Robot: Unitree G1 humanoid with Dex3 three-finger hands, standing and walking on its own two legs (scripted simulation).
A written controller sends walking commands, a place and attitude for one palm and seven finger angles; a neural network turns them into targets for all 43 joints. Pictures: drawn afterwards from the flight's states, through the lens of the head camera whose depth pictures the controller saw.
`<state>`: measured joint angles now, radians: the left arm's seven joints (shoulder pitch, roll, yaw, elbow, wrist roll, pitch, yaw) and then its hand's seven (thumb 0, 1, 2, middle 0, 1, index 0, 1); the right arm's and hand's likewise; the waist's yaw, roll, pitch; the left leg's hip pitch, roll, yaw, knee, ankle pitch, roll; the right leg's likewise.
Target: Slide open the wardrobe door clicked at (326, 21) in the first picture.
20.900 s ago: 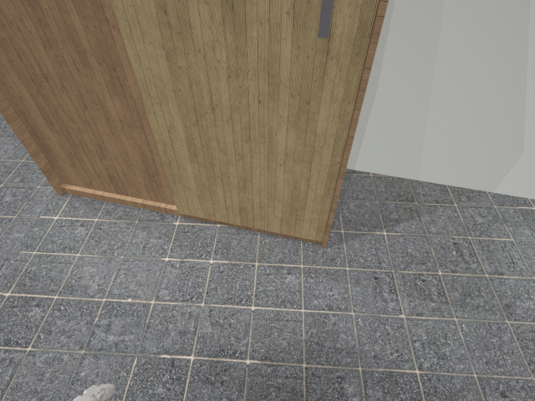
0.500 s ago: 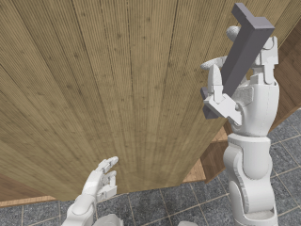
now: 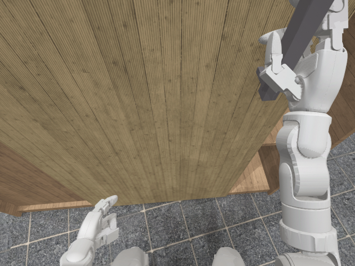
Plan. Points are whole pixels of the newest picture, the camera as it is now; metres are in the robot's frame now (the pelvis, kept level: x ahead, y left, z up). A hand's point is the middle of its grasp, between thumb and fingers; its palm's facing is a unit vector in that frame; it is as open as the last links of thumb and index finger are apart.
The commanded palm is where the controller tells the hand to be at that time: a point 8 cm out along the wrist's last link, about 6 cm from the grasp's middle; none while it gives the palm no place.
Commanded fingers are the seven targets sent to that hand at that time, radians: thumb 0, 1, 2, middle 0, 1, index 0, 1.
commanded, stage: step sideways, sliding the door along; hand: right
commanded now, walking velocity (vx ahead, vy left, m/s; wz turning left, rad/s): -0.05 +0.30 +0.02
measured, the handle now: (283, 41) +0.39 -0.17 +0.27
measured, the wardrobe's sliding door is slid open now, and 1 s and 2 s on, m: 0.25 0.43 0.43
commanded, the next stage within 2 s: stop walking and hold the door there in 1.14 s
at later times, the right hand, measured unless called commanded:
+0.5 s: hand (200, 68) +0.35 -0.05 +0.26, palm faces +0.29 +0.96 -0.03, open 6.9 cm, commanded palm +0.33 -0.03 +0.25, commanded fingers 0.00 -0.90 -0.90 0.45 1.40 0.45 1.40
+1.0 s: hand (137, 71) +0.35 +0.04 +0.26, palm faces +0.41 +0.91 -0.06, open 6.9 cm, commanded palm +0.32 +0.06 +0.25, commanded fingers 0.00 -0.90 -0.90 0.45 1.40 0.45 1.40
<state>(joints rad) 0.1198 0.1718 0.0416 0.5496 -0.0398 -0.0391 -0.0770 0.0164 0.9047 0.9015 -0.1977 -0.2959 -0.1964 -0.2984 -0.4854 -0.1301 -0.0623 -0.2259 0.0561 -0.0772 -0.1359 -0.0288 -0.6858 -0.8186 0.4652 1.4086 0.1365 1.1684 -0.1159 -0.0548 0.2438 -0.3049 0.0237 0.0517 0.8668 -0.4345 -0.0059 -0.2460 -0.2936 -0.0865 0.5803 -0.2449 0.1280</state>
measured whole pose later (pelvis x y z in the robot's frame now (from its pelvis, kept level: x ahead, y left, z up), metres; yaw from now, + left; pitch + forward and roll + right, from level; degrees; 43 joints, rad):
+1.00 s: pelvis -0.05 +0.27 -0.01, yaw -1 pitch -6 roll +3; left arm 0.03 0.19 0.00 0.62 -0.07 -0.01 -0.04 0.01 0.90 0.90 -0.20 -0.30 -0.20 -0.30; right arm -0.72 -0.31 -0.25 0.13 0.08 -0.04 -0.16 -0.09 -0.66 -0.82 0.46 1.41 0.16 1.28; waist -0.11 -0.11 0.31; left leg -0.16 0.01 0.15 0.58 -0.30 -0.01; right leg -0.26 -0.31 0.06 0.78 -0.31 0.07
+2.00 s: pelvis -0.05 +0.30 +0.01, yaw +5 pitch -2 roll +0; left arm 0.25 0.25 -0.01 0.71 -0.05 -0.02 0.10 0.02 0.90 0.90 -0.20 -0.30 -0.20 -0.30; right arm -0.44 -0.50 -0.42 0.29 0.06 -0.06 -0.17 -0.12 -0.67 -0.75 0.45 1.40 0.21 1.34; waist 0.02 -0.03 0.05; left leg -0.25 0.03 0.00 0.43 -0.15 -0.02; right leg -0.21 -0.09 -0.15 0.45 -0.20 0.02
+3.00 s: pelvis -0.05 +0.18 +0.01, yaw +4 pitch -1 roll +1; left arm 0.10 0.18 -0.04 0.63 -0.04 -0.03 0.07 0.01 0.90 0.90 -0.20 -0.30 -0.20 -0.30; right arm -0.51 -0.30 -0.18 -0.05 0.09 -0.03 -0.16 -0.09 -0.70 -0.83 0.45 1.42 0.20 1.38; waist -0.02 -0.01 0.17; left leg -0.40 0.06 0.07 1.09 -0.49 -0.02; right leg -0.23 0.01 -0.17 0.44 -0.19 -0.09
